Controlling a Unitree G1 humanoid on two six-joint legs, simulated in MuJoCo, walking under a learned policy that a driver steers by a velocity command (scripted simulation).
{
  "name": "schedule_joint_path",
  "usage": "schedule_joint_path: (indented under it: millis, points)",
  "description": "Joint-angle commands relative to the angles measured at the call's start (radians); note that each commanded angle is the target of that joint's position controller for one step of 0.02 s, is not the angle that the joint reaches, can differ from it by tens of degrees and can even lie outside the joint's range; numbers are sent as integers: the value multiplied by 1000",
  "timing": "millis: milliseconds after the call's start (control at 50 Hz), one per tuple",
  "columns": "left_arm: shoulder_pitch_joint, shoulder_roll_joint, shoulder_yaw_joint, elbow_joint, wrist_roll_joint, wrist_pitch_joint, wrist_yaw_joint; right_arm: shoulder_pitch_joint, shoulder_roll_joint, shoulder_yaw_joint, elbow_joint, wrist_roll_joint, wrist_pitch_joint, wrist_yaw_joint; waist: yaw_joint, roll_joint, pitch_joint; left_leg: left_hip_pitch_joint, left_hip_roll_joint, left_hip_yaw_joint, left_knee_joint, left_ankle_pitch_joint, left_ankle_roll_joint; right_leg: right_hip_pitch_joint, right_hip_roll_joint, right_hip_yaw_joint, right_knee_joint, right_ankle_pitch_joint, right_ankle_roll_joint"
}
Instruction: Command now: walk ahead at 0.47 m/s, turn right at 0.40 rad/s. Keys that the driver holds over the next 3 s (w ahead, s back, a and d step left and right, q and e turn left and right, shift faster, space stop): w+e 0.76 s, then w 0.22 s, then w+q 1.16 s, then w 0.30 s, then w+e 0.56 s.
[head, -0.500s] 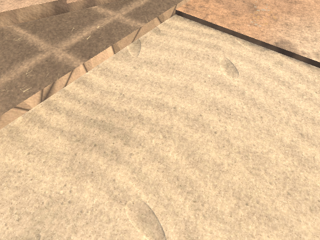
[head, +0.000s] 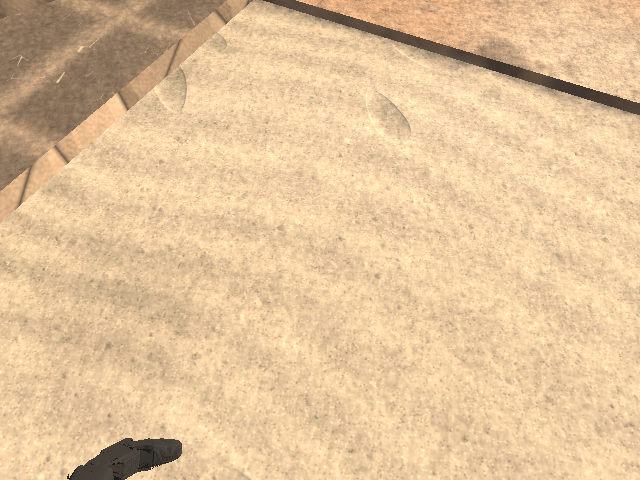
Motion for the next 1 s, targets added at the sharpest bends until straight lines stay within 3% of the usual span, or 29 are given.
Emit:
schedule_joint_path:
  millis: [20, 40, 60, 80, 100, 120, 140, 180, 220, 280, 340, 420, 460, 480, 500, 520, 540, 560, 580, 600, 620, 640, 680, 720, 840, 920, 960, 980, 1000]
  points:
    - [376, 223, 96, 43, -5, 11, 7, -50, -181, -29, -93, -18, 8, -10, 260, 82, -184, -373, 176, 27, 621, 1054, 54, 642, 8, 108, 4, -56, -91]
    - [449, 322, 113, 44, 10, 13, 15, 59, -26, 17, -138, -32, -20, 14, 167, -209, -350, -793, -31, -15, 1074, 241, -15, 1002, -296, 704, -99, -287, -298]
    - [457, 252, 94, 52, 17, 15, 22, -9, -67, 10, -140, 2, -71, 31, 200, -176, -421, -920, -73, -213, 1244, -43, 12, 1029, -348, 975, -312, -383, -318]
    - [386, 209, 82, 44, 20, 5, 25, -119, -136, -10, -191, 42, -99, 37, 186, -154, -232, -1024, -12, -231, 1249, 19, 44, 898, -313, 830, -333, -338, -252]
    - [294, 174, 72, 16, 18, -6, 23, -181, -159, -14, -213, 43, -112, 29, 145, -33, -147, -982, 42, -223, 1174, 111, 59, 720, -269, 681, -344, -217, -213]
    - [224, 150, 63, -6, 24, -13, 18, -202, -167, -26, -214, 29, -108, 16, 96, 39, -89, -917, 72, -210, 1090, 150, 55, 557, -225, 574, -359, -100, -191]
    - [184, 135, 57, -22, 34, -17, 19, -182, -169, -35, -217, 17, -93, 9, 52, 29, -75, -833, 102, -218, 1032, 170, 49, 448, -186, 493, -379, -38, -179]
    - [182, 136, 56, -29, 25, -14, 25, -172, -137, -38, -237, 1, -64, 3, 21, -7, -45, -775, 117, -201, 928, 169, 24, 328, -153, 427, -408, 7, -180]
    - [227, 162, 62, -24, 21, -15, 41, -240, -125, -40, -276, -17, -48, -3, 29, -21, -16, -778, 108, -171, 805, 247, -11, 249, -127, 371, -428, 31, -182]
    - [300, 192, 72, -19, 16, -8, 64, -400, -108, -35, -336, -18, -46, -4, 82, -36, 9, -784, 68, -159, 530, 458, -36, 230, -83, 336, -416, -10, -141]
    - [360, 202, 77, -11, 7, 3, 73, -512, -93, -26, -376, -2, -54, 8, 131, -58, -7, -712, 13, -148, 341, 586, -41, 253, -76, 347, -384, -50, -103]
    - [407, 187, 76, -3, 1, 19, 81, -564, -141, -38, -415, 11, -68, 28, 137, -68, -27, -704, -2, -195, 235, 512, -25, 408, -126, 463, -271, -85, -87]
    - [397, 195, 80, -15, 9, 27, 86, -528, -168, -47, -415, 15, -80, 34, 106, -97, -40, -643, -8, -191, 208, 413, 2, 454, -142, 515, -201, -38, -75]
    - [385, 180, 76, -24, 11, 30, 85, -449, -184, -57, -396, 13, -86, 31, 63, -105, -71, -532, -9, -174, 167, 403, 28, 445, -115, 511, -137, 4, -56]
    - [373, 136, 59, -41, 18, 27, 79, -320, -222, -73, -377, -1, -91, 25, 1, -78, -177, -313, 69, -229, 185, 389, 82, 380, -61, 462, 42, 17, -26]
    - [434, 77, 41, -64, 12, 18, 74, -170, -304, -94, -366, -20, -87, 15, -21, 98, -336, 56, 283, -507, 188, 310, 197, 116, 62, 326, 362, -169, 45]
    - [510, 81, 30, -87, -5, 11, 73, -109, -300, -100, -332, -4, -68, 23, 6, 358, -411, 200, 434, -870, 99, 94, 289, -134, 86, 256, 594, -547, 71]
    - [474, 187, 53, -72, -17, 15, 75, -163, -201, -75, -360, 5, -61, 25, -6, 211, -282, 97, 408, -811, 72, -28, 251, -217, 11, 282, 695, -492, 78]
    - [388, 209, 62, -86, -9, 22, 76, -210, -162, -64, -372, 4, -51, 23, -13, 116, -166, -33, 361, -650, 60, 40, 207, -226, -24, 245, 715, -404, 87]
    - [347, 192, 62, -99, 2, 25, 76, -258, -149, -57, -372, -2, -46, 24, 8, 64, -86, -161, 313, -535, 27, 161, 192, -199, -54, 227, 679, -335, 96]
    - [331, 176, 67, -108, 9, 30, 73, -287, -129, -51, -367, -7, -45, 25, 31, 77, -46, -239, 277, -450, 0, 247, 181, -171, -84, 226, 634, -291, 98]
    - [342, 153, 66, -113, 4, 36, 68, -298, -129, -50, -362, -11, -46, 26, 49, 104, -29, -298, 251, -382, -29, 290, 174, -131, -104, 212, 613, -267, 101]
    - [336, 114, 59, -130, 0, 48, 62, -295, -136, -57, -348, -4, -54, 30, 56, 110, -21, -335, 236, -286, -69, 377, 191, -125, -118, 185, 585, -232, 111]
    - [300, 104, 56, -159, 6, 52, 61, -285, -160, -68, -334, -1, -58, 30, 57, 86, -15, -327, 245, -221, -88, 469, 209, -159, -128, 186, 518, -175, 122]
    - [138, 63, 34, -216, 13, 31, 32, -226, -198, -76, -295, 10, -42, 27, 6, 56, 10, -304, 214, -50, -97, 546, 189, -78, -95, 115, 157, 68, 106]
    - [40, 84, 35, -265, 9, 26, 16, -160, -233, -84, -252, 34, -21, 30, -3, 68, 46, -196, 270, -52, -67, 583, 180, -69, -70, 82, 33, -20, 67]
    - [63, 114, 47, -271, 13, 24, 13, -162, -254, -88, -240, 40, -8, 27, 38, 96, 17, -147, 283, -38, 20, 800, 162, 14, -33, 49, -11, -108, 32]
    - [151, 143, 64, -250, 17, 24, 15, -172, -263, -87, -235, 41, -1, 24, 99, 104, -44, -154, 265, -6, 137, 963, 142, 160, 3, 20, -52, -94, 8]
    - [306, 189, 91, -199, 20, 25, 24, -161, -243, -76, -229, 40, 3, 21, 176, 90, -136, -241, 221, 24, 322, 1016, 115, 411, 30, 6, -85, -36, -21]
